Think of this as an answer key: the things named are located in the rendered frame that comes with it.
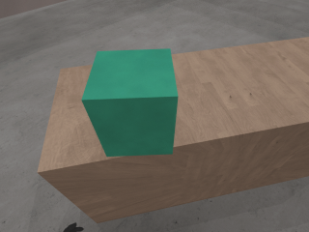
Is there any pedestal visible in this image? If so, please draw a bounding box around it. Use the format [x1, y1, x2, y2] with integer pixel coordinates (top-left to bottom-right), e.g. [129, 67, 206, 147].
[37, 37, 309, 223]

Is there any left robot hand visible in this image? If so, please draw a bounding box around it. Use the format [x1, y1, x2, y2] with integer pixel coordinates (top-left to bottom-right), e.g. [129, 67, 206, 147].
[63, 222, 84, 232]

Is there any carton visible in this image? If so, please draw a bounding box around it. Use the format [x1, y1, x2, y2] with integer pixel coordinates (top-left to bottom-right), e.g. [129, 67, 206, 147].
[81, 48, 179, 157]

